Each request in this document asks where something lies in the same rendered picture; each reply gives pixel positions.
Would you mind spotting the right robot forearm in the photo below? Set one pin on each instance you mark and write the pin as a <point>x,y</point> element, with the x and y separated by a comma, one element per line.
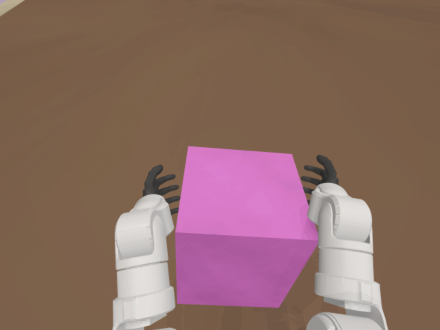
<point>345,272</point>

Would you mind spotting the right robot hand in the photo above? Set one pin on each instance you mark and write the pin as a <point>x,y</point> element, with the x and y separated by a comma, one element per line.
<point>328,175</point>

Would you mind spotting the carton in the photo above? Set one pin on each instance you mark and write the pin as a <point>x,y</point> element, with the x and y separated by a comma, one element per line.
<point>242,235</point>

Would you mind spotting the left robot forearm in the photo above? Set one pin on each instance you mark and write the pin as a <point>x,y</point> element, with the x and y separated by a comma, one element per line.
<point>144,291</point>

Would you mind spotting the right robot upper arm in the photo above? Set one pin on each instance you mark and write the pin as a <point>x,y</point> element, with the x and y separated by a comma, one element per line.
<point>336,321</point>

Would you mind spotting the left robot hand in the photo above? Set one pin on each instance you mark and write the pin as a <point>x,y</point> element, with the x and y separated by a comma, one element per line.
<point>152,184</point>

